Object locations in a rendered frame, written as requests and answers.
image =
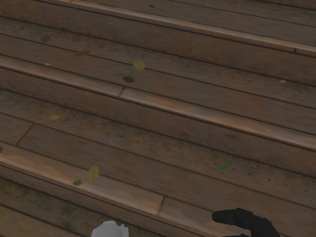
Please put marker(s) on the robot left thigh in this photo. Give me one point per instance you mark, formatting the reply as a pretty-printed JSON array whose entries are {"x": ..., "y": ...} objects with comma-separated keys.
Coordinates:
[{"x": 111, "y": 230}]

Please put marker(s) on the robot right hand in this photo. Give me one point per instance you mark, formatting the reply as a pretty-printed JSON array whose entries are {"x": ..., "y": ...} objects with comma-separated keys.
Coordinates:
[{"x": 259, "y": 227}]

